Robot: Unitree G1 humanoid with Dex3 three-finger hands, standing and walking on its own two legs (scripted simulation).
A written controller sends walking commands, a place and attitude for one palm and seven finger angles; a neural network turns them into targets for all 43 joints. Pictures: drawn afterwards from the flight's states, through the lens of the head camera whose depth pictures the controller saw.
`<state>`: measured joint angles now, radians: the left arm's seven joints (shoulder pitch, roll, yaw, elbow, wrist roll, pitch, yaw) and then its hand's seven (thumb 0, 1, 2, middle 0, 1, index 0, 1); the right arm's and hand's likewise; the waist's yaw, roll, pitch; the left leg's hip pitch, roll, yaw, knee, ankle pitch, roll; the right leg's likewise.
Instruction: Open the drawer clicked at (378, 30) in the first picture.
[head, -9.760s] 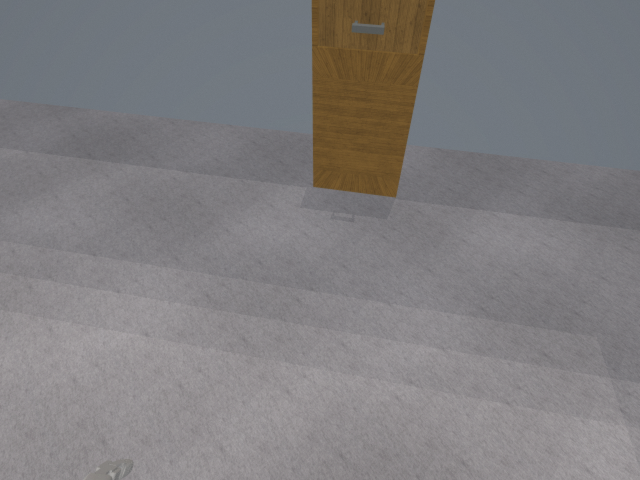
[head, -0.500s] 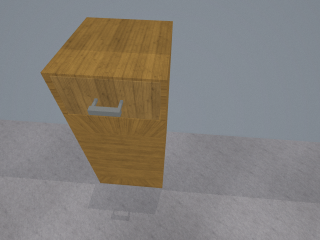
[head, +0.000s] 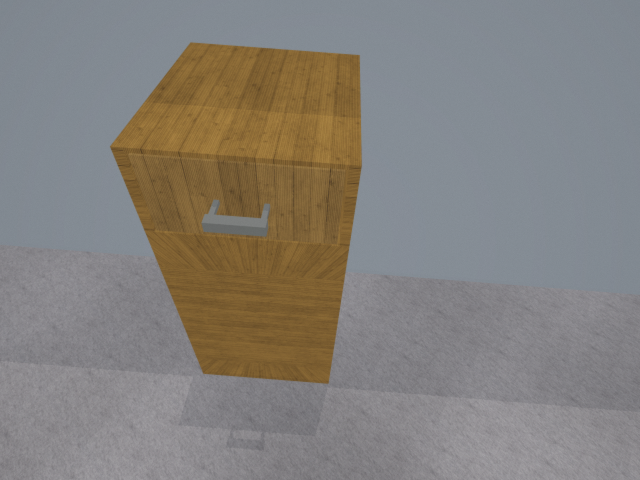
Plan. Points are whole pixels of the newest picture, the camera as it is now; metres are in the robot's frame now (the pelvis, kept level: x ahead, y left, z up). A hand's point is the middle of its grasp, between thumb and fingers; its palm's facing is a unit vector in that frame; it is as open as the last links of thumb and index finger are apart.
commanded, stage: raise the hand with hooked fingers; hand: left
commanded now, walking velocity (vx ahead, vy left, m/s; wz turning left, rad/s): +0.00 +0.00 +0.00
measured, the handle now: (238, 216) +0.53 +0.18 +0.00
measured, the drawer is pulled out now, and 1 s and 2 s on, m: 0.00 0.00 0.00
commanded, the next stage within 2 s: move the hooked fingers above the handle in 1.98 s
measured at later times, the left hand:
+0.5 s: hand out of the picture +0.14 +0.19 -0.07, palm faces -0.08 -0.31 -0.95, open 8.6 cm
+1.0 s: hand (153, 378) +0.23 +0.22 +0.01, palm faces -0.04 -0.10 -0.99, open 11.5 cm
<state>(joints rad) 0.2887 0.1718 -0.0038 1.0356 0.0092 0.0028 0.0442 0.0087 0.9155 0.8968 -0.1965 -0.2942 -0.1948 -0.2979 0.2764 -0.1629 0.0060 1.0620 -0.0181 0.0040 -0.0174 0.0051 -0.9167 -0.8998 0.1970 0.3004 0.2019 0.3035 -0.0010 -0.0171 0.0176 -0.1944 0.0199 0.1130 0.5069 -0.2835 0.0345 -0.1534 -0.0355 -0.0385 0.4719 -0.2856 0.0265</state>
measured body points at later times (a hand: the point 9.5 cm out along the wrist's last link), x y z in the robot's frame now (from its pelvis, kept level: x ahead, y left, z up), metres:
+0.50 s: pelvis -0.04 -0.01 -0.03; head -0.02 -0.02 +0.42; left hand +0.14 +0.20 -0.01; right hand +0.19 -0.23 -0.10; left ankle +0.00 +0.09 -0.74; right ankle +0.00 -0.10 -0.74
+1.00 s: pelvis +0.02 -0.02 -0.02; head +0.07 -0.05 +0.43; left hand +0.23 +0.22 +0.06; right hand +0.22 -0.23 -0.14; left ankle +0.00 +0.09 -0.74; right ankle +0.00 -0.09 -0.74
